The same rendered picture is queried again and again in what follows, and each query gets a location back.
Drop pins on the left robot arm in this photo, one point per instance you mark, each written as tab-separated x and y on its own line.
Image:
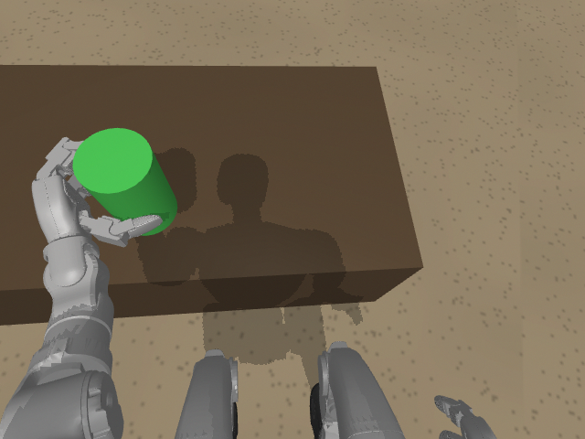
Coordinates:
68	392

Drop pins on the left robot hand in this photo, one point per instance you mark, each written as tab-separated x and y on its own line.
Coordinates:
62	210

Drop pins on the can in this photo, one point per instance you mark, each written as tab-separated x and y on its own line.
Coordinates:
119	168

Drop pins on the right robot hand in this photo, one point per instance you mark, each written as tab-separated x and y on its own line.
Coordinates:
461	415

